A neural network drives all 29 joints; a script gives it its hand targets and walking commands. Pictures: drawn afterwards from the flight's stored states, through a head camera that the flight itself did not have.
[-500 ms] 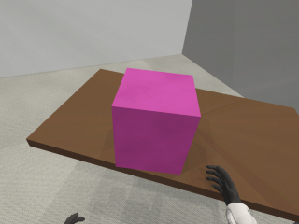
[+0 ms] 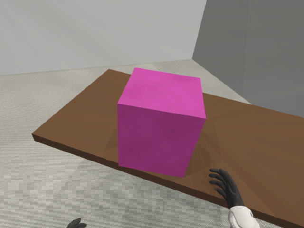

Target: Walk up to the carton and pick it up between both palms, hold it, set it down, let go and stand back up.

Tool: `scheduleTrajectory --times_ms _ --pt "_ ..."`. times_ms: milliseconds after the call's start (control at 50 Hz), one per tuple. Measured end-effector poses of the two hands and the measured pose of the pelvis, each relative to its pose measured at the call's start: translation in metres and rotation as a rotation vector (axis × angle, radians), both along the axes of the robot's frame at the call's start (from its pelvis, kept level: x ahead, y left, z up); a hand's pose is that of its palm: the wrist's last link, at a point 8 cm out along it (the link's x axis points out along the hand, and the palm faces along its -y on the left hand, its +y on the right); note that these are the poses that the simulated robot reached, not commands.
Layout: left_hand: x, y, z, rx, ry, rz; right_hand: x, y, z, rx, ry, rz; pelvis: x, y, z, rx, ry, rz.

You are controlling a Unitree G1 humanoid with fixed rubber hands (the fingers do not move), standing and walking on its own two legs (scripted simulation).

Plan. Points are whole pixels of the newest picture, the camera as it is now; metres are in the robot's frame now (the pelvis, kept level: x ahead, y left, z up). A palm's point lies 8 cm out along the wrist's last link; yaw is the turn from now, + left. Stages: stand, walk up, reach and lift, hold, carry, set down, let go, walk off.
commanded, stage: let go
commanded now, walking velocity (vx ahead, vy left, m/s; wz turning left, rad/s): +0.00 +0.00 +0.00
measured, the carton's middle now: (158, 122) +0.44 -0.02 +0.08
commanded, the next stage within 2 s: stand in 0.56 s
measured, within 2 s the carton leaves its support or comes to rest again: neither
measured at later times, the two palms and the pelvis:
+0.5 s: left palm out of the picture +0.14 +0.22 -0.10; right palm (233, 198) +0.23 -0.22 +0.02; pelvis +0.01 +0.00 +0.00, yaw +2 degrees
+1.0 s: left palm out of the picture +0.12 +0.23 -0.11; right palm (234, 199) +0.23 -0.22 +0.01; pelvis -0.01 +0.01 -0.01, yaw -6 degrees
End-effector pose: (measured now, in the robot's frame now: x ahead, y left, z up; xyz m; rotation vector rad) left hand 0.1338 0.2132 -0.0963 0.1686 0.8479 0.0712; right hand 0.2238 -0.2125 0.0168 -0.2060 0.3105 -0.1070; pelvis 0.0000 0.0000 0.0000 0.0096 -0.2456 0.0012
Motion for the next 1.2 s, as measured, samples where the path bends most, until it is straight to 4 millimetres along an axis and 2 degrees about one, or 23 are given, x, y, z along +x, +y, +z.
scheduleTrajectory --times_ms 160,600,660,780,860,920,1000,1080,1200 --pt "-0.001 0.003 -0.005 -0.003 0.013 -0.003 0.002 0.000 0.001 -0.017 0.009 0.011 0.003 0.002 0.000 -0.003 0.010 0.008" --pt "0.012 0.002 -0.003 -0.028 -0.011 0.007 0.007 -0.002 0.001 -0.018 0.011 0.023 0.012 0.003 0.000 -0.009 0.044 0.017" --pt "0.003 0.008 -0.009 -0.059 0.014 0.015 0.010 -0.004 0.001 -0.024 0.009 0.036 0.008 0.007 -0.003 -0.011 0.113 -0.031" --pt "-0.029 0.028 -0.028 0.035 0.214 -0.027 0.007 -0.010 -0.006 0.023 -0.080 0.048 -0.002 0.002 -0.015 0.027 0.206 -0.054" --pt "-0.038 0.028 -0.024 0.072 0.254 -0.038 0.005 -0.012 -0.010 0.084 -0.135 0.019 -0.003 0.002 -0.019 0.008 0.234 -0.070" --pt "-0.033 0.024 -0.016 0.069 0.231 -0.042 0.005 -0.010 -0.008 0.082 -0.111 -0.007 -0.006 0.007 -0.012 0.011 0.253 -0.100" --pt "-0.013 0.018 -0.010 0.037 0.159 -0.052 0.005 -0.007 -0.004 0.044 -0.058 -0.029 -0.009 0.012 -0.006 -0.002 0.284 -0.102" --pt "0.008 0.015 -0.019 -0.022 0.091 -0.057 0.000 -0.001 -0.003 0.004 -0.050 -0.071 -0.013 0.021 -0.012 -0.034 0.296 -0.104" --pt "0.005 0.014 -0.032 -0.066 0.152 -0.090 -0.015 0.006 -0.002 -0.001 -0.027 -0.107 -0.010 0.028 -0.009 -0.014 0.283 -0.125"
